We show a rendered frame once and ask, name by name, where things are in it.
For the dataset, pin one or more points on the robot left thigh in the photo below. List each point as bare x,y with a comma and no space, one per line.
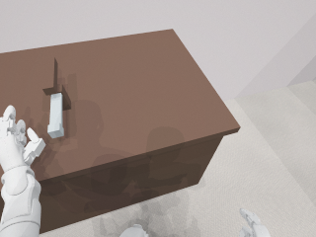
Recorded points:
134,232

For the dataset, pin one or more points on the counter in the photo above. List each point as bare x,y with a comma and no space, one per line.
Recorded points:
140,120

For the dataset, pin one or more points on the robot right hand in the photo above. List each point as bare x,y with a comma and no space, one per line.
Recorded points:
258,230

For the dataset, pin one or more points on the tap lever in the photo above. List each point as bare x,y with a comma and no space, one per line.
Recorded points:
55,128

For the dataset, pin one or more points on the left robot forearm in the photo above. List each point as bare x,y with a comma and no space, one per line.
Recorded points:
22,210

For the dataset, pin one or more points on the robot left shin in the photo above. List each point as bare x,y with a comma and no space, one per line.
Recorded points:
137,226

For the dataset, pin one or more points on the robot left hand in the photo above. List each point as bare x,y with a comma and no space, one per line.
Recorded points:
13,152

